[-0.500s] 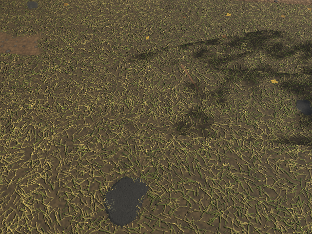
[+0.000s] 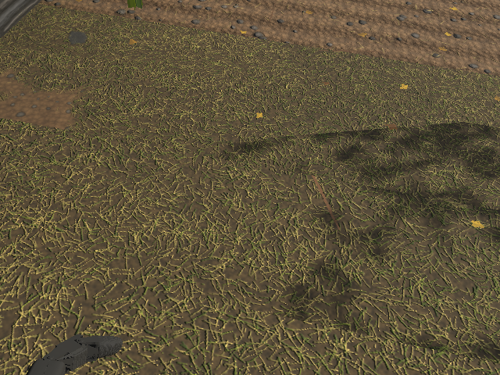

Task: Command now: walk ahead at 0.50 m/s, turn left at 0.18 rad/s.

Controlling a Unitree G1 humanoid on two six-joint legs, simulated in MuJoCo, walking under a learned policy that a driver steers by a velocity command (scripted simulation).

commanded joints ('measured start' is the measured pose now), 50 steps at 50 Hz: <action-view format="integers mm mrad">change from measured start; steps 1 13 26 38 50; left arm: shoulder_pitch -32 231 449 235 -79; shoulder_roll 70 43 123 45 97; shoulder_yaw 19 -11 28 18 32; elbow -57 143 216 84 -35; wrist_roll -6 -7 -30 -11 -35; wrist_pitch -8 23 107 88 39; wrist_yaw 16 61 98 104 21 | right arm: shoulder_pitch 21 -226 -443 -254 43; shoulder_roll -105 -55 -54 -117 -141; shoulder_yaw -20 8 -6 -32 -49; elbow -15 -159 -231 -109 0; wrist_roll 7 -27 -21 -36 -20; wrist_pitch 5 -34 -57 -65 -46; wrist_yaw -8 31 107 84 38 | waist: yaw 12 44 104 123 -4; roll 130 -23 -6 131 148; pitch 109 113 35 59 90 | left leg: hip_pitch -17 -685 -356 -186 313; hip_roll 163 245 89 320 441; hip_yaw -134 128 261 8 -131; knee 62 430 -311 -636 -284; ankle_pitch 667 581 699 779 618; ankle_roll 87 -24 48 196 192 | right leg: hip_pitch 76 175 606 -17 -476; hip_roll -53 -116 -167 -87 -129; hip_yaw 8 119 52 -29 111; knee -132 -210 -23 458 283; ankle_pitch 47 -271 156 -599 -397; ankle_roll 5 -166 -134 27 -21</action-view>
